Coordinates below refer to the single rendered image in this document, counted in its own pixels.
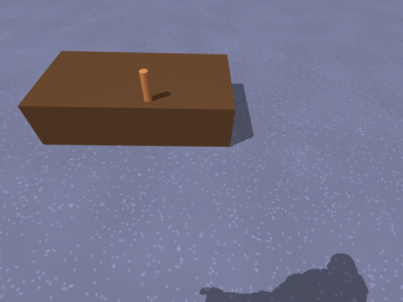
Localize can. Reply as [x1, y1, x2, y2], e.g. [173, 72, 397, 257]
[139, 69, 152, 102]

